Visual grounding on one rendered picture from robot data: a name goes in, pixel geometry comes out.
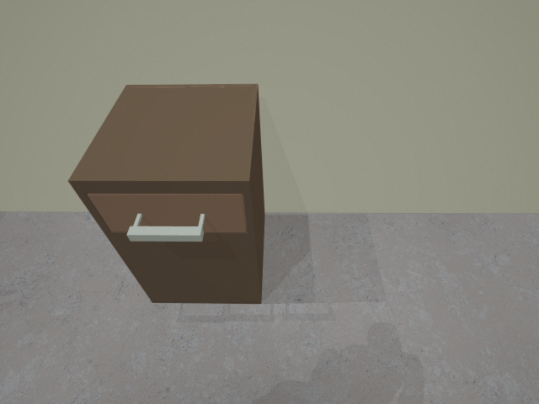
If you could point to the handle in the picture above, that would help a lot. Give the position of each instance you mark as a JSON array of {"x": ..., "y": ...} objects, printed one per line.
[{"x": 138, "y": 233}]

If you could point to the cabinet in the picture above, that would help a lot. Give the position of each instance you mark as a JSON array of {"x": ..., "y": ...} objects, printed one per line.
[{"x": 184, "y": 139}]

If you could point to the drawer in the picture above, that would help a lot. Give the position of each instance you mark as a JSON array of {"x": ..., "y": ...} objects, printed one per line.
[{"x": 223, "y": 212}]

